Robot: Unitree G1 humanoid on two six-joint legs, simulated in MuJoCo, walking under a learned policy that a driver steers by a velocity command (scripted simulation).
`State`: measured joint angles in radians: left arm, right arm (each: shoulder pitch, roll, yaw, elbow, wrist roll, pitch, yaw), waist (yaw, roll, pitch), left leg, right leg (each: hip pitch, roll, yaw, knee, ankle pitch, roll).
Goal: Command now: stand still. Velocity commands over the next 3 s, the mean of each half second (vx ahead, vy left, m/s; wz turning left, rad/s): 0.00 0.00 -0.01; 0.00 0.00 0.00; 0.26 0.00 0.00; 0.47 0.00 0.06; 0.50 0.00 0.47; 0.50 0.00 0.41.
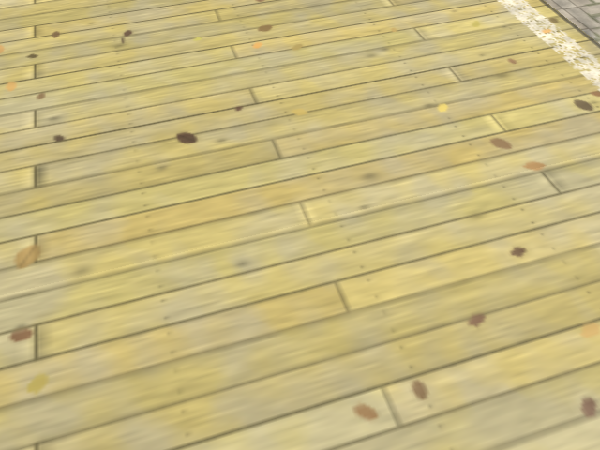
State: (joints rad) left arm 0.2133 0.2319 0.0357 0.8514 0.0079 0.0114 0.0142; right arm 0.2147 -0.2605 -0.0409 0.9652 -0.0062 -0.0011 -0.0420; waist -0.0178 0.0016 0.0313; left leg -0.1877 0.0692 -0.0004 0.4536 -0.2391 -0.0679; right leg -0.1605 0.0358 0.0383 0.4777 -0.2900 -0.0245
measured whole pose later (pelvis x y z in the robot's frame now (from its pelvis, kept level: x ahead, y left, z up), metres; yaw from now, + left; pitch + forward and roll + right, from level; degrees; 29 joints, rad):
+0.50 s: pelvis +0.00 +0.01 +0.00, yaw +0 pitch -2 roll +0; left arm 0.23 0.22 0.02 1.03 0.00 0.01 0.03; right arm 0.24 -0.22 -0.03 1.09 0.00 0.01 -0.05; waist -0.01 0.00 0.04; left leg -0.19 0.06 0.00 0.46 -0.24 -0.05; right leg -0.16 0.02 0.04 0.47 -0.29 -0.01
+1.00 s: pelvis +0.00 +0.01 +0.00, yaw +1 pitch -1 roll +0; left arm 0.27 0.19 0.01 1.08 0.00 0.01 0.03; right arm 0.28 -0.19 -0.02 1.12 0.00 0.00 -0.05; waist -0.01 0.00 0.04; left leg -0.21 0.05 0.00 0.47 -0.24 -0.04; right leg -0.17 0.01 0.03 0.47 -0.29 0.00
